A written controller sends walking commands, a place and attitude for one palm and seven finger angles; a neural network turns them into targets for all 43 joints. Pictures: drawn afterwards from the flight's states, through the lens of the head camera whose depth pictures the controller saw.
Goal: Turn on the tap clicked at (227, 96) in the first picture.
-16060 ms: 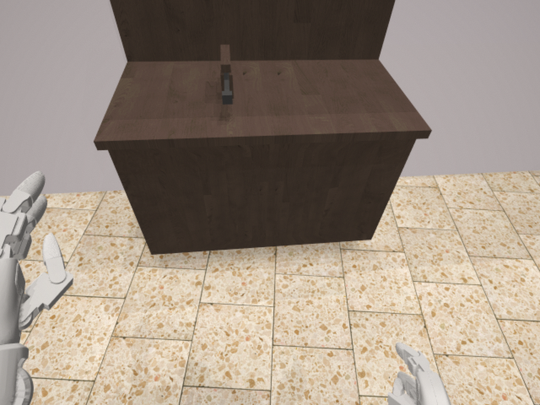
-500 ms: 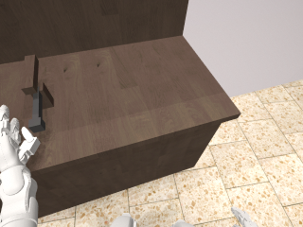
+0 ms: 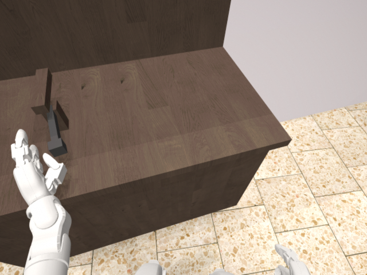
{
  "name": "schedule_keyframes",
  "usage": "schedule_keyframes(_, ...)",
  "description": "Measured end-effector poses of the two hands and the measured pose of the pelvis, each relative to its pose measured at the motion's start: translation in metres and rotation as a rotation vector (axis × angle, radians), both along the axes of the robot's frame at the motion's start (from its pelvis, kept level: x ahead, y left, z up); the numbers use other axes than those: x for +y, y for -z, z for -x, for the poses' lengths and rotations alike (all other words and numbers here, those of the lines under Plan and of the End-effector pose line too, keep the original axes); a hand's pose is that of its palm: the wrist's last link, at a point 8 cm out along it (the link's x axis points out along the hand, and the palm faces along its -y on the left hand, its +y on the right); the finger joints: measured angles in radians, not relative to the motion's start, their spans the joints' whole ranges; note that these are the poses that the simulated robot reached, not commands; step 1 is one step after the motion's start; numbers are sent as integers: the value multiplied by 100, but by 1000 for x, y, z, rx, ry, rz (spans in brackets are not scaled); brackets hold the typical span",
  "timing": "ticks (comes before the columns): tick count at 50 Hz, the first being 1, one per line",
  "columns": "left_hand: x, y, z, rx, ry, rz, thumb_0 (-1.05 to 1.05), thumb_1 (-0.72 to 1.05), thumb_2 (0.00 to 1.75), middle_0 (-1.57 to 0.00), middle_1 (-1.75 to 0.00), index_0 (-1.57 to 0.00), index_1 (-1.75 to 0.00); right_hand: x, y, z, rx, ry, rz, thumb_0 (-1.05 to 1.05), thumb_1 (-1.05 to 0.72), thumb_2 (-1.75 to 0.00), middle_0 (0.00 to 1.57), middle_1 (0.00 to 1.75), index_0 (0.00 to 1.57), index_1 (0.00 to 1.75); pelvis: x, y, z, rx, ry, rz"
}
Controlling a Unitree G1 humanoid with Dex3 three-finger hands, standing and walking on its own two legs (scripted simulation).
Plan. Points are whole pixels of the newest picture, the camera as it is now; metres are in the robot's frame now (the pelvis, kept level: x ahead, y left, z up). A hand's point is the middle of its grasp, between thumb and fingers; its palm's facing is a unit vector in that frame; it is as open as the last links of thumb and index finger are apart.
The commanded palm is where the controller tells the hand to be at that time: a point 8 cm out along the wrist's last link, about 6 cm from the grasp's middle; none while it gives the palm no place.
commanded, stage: push the lever round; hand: left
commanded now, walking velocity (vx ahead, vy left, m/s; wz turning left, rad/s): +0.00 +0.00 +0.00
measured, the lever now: (57, 147) +0.36 +0.31 +0.06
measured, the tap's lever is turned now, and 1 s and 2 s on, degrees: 9 37 64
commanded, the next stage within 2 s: none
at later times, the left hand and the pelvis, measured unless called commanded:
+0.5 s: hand (76, 154) +0.35 +0.26 +0.05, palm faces +0.71 -0.70 -0.08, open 7.8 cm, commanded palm +0.30 +0.28 +0.05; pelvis +0.00 +0.00 +0.00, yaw +0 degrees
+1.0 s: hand (90, 146) +0.38 +0.24 +0.05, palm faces +0.78 -0.63 -0.07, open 7.8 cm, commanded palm +0.33 +0.25 +0.05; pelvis +0.01 +0.01 +0.00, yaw +0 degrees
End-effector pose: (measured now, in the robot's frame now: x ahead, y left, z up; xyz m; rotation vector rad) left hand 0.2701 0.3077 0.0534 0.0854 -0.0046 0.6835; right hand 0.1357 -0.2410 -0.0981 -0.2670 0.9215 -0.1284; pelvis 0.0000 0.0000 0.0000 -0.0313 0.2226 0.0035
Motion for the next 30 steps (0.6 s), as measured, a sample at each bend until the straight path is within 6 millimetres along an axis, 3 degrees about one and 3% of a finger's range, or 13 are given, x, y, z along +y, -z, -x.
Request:
schedule_keyframes(11, -12, 1, -6, 2, -51, 6, -1, 91, 94, -15, -15, -15, -15, -3, 3, 5, 25, -4, 2, 1, -91, -90, 20, 30, 20, 30, -4, 0, 3, -5, -8, 0)
schedule_keyframes(30, -27, 4, -36, 22, -136, 17, 1, 90, 91, -15, -15, -15, -15, -10, 3, 21, 89, 42, 8, 1, -91, -90, 20, 30, 20, 30, -1, -3, -5, 11, 2, 1)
